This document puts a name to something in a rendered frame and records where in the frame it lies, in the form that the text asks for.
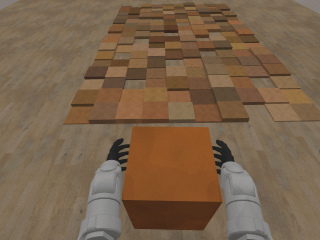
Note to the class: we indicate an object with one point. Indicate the left robot hand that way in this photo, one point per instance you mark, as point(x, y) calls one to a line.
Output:
point(114, 155)

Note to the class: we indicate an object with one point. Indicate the right robot forearm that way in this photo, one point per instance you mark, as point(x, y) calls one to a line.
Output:
point(244, 214)

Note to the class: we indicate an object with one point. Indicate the left robot forearm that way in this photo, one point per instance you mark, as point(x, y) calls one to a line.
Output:
point(103, 206)

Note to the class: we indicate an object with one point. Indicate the carton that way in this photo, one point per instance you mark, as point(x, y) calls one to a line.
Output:
point(171, 180)

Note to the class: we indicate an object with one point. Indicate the right robot hand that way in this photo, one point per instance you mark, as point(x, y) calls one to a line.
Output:
point(225, 157)

